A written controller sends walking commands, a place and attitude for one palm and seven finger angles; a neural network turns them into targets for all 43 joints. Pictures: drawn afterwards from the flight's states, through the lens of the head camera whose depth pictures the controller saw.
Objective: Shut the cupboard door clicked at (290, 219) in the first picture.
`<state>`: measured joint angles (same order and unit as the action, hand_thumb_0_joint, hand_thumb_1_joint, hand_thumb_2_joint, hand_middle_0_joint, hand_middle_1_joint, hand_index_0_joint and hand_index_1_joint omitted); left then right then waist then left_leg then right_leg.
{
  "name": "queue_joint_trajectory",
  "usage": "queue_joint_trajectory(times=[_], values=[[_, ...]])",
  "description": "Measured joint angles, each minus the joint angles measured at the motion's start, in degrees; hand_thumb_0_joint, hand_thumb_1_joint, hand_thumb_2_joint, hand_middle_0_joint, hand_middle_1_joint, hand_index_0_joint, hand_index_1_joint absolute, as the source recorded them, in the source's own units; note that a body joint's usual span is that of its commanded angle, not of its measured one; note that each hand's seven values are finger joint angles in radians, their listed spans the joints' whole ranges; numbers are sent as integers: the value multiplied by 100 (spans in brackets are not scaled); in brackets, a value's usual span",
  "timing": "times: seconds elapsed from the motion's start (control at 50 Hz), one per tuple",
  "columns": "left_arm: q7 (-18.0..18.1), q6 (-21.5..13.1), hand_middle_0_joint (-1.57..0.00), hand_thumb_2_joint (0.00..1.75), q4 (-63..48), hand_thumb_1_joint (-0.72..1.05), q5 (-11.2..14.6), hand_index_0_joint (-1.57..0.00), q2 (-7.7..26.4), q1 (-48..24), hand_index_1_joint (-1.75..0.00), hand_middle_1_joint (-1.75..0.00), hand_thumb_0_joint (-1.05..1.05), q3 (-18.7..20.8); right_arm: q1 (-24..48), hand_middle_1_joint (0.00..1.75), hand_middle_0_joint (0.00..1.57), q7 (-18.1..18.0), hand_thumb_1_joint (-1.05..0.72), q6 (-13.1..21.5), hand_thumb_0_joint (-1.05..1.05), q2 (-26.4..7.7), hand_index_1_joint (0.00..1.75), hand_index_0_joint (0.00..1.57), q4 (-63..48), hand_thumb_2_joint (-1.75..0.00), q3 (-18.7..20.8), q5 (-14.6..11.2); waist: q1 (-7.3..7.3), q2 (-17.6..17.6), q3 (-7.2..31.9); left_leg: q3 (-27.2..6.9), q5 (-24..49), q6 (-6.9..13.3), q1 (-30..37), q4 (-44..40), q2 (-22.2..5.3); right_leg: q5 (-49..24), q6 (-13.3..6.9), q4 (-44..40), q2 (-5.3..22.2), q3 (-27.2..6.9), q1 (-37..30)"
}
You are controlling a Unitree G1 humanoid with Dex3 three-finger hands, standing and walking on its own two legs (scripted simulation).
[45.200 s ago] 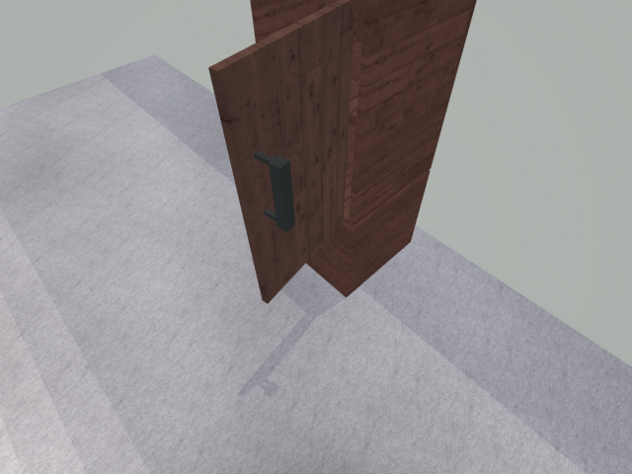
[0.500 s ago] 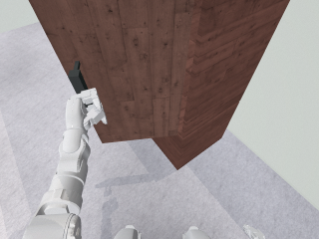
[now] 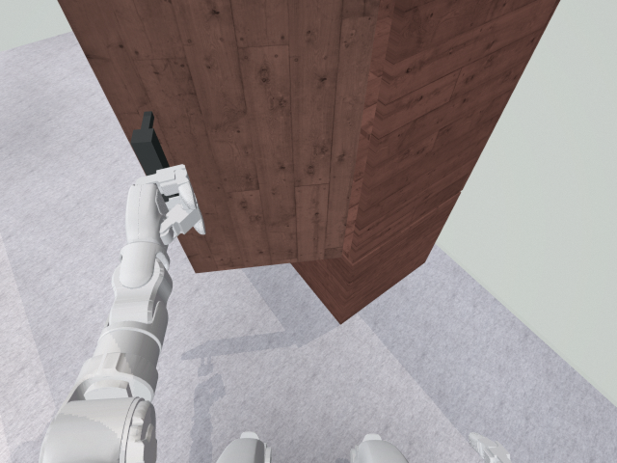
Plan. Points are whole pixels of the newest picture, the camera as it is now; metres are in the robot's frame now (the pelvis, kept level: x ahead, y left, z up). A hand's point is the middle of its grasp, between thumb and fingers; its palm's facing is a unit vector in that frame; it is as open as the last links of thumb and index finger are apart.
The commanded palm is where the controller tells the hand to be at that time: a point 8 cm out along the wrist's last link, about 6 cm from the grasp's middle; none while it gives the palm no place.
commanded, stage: push the door shut along its arc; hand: left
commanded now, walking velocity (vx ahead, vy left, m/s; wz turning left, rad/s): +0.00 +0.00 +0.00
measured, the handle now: (163, 167) +0.50 +0.22 +0.08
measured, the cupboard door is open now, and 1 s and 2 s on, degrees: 61 44 28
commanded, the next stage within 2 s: pull the fist back off the door in 1.64 s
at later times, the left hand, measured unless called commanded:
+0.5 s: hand (191, 182) +0.47 +0.17 +0.08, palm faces -0.02 -1.00 -0.03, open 3.1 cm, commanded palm +0.46 +0.20 +0.08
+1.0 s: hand (210, 152) +0.52 +0.15 +0.09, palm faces -0.18 -0.98 -0.02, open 3.1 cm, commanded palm +0.53 +0.18 +0.08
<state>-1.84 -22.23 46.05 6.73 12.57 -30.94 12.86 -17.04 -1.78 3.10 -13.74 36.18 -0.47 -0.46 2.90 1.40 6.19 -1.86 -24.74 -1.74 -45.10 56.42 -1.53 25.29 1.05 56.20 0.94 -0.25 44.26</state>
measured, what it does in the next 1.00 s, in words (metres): stands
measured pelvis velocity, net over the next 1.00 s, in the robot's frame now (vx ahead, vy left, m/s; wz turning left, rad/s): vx -0.02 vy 0.01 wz -0.01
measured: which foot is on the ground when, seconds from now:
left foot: down 0.00-1.00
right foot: down 0.00-1.00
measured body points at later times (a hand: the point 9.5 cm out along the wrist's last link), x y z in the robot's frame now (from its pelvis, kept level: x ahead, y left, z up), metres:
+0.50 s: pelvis -0.01 +0.00 -0.02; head +0.08 +0.01 +0.42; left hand +0.46 +0.22 +0.09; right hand +0.04 -0.26 -0.13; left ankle +0.03 +0.14 -0.68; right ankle +0.02 -0.13 -0.68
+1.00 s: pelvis -0.02 +0.01 -0.04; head +0.11 +0.03 +0.39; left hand +0.53 +0.21 +0.09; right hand -0.02 -0.26 -0.14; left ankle +0.03 +0.14 -0.68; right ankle +0.02 -0.13 -0.68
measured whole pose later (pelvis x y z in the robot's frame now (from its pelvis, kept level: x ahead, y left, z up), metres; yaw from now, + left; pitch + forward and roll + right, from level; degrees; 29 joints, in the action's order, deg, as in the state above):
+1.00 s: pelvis -0.02 +0.01 -0.04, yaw -1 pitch +23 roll -3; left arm -19.1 -16.8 73.0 5.6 30.9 -65.3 15.6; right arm -22.4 -0.8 4.4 -15.8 39.3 -2.3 -0.2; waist 11.1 2.2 6.5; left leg -4.3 -26.0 -1.2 -64.1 67.1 -2.0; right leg 25.1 1.6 63.3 0.0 1.6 61.1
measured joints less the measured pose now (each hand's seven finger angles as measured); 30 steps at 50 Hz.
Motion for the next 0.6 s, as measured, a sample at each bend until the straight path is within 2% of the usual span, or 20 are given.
queue_joint_trajectory(times=[0.28,0.6], values=[[-553,-95,-133,90,1078,90,59,-130,397,-998,-150,-150,2,126,-135,30,20,22,-90,-76,1,-75,30,20,125,-90,-5,-24,80,13,38,-62,-42,21,-383,252,28,33,20,188,20,51,326],[-1136,70,-132,90,2047,90,116,-130,1139,-2116,-150,-150,2,219,-370,30,20,34,-90,-5,1,-204,30,20,305,-90,-38,-24,382,40,32,-176,-34,16,-1090,638,7,-10,16,463,-19,141,954]])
